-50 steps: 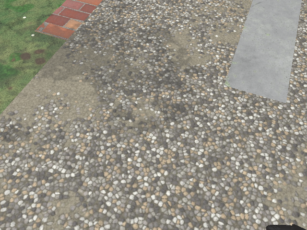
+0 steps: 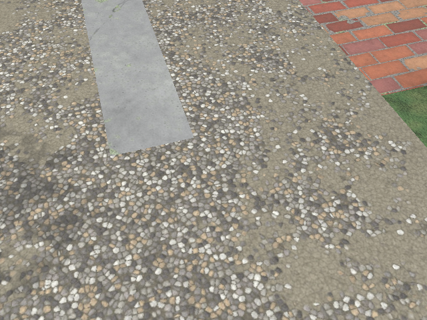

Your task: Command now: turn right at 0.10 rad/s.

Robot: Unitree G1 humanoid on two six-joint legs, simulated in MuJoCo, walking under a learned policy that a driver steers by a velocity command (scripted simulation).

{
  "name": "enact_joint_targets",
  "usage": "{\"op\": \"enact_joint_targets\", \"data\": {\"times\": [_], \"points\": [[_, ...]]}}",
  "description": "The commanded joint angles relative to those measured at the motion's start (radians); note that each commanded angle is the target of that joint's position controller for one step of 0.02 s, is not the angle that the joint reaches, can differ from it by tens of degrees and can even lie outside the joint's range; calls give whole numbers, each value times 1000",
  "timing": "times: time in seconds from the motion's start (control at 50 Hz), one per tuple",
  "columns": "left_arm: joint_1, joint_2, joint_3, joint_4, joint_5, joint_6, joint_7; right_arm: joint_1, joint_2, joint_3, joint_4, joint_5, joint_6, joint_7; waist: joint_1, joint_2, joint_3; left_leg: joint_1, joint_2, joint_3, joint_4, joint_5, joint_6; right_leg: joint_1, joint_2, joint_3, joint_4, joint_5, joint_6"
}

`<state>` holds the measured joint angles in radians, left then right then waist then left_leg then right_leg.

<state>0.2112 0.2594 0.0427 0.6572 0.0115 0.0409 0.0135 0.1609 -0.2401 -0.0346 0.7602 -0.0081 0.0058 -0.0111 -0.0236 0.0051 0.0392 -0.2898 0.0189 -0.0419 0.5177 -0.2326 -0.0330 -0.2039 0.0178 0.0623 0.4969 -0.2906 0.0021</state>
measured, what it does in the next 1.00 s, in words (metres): stands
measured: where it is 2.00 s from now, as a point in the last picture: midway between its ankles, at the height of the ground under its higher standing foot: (203, 247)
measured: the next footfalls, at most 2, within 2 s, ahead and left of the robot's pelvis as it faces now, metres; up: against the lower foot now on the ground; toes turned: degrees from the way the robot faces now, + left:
right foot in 1.58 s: +0.56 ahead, -0.04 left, +0.00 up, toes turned -3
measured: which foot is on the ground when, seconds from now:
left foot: down 0.00-1.00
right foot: down 0.00-1.00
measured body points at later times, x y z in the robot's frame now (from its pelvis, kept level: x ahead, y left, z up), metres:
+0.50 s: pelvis +0.01 -0.02 +0.00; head +0.02 -0.02 +0.45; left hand +0.12 +0.23 -0.12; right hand +0.10 -0.29 -0.13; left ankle +0.03 +0.14 -0.74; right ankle -0.02 -0.13 -0.74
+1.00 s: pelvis +0.03 +0.00 +0.00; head +0.03 +0.01 +0.45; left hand +0.05 +0.26 -0.14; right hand +0.10 -0.27 -0.13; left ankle +0.02 +0.13 -0.70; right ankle -0.02 -0.13 -0.73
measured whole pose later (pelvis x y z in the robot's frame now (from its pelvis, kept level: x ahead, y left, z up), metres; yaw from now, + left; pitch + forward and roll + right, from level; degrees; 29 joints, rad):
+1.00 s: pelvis +0.03 +0.00 +0.00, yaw +1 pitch +0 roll +0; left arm 0.37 0.24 0.05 0.92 -0.02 -0.05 0.03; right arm 0.23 -0.24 -0.05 1.03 0.04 -0.05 -0.02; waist 0.01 -0.02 -0.02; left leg -0.37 0.03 0.01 0.84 -0.43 0.03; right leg -0.11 0.01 0.06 0.43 -0.32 -0.03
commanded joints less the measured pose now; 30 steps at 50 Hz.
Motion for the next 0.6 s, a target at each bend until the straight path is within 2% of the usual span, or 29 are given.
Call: {"op": "enact_joint_targets", "data": {"times": [0.02, 0.06, 0.16, 0.32, 0.6], "points": [[-47, 80, 19, -73, 25, -33, -9, -39, -118, -25, -58, -21, -32, 3, 1, -113, -95, 82, 18, -7, -46, 52, -16, -21, -130, 135, -127, 78, -85], [-29, 105, 22, -57, 17, -48, -10, -35, -117, -26, -46, -13, -22, -4, 7, -105, -54, 91, 19, -10, -35, 94, -10, -57, -104, 118, -129, 56, -55], [4, 85, 12, -35, 9, -58, -3, -7, -110, -27, -6, -4, -17, -11, 6, -69, -25, 101, 25, -15, -44, 116, -5, -75, -86, 103, -118, 82, -46], [22, 71, 10, 1, 4, -62, -2, 10, -117, -30, 58, 1, -14, -22, 9, -17, -39, 123, 32, -20, -46, 160, -13, -49, -63, 77, -99, 156, -45], [63, 64, 13, 106, -3, -62, 6, 27, -118, -32, 175, 8, -2, -38, 8, -12, -31, 138, 28, -16, -52, 181, -4, -33, -37, 38, -94, 201, -31]]}}
Over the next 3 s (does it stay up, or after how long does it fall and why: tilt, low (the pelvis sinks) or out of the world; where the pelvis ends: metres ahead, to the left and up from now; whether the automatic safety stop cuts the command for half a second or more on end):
stays up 1.50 0.49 0.00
